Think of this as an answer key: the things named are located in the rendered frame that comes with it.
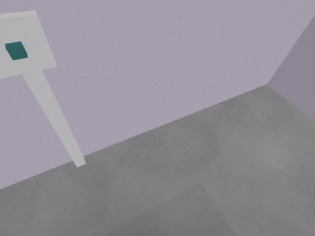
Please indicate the panel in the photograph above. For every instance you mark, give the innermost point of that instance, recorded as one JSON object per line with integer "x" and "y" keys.
{"x": 25, "y": 27}

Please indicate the button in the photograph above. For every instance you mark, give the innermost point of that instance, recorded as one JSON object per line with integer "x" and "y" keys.
{"x": 16, "y": 50}

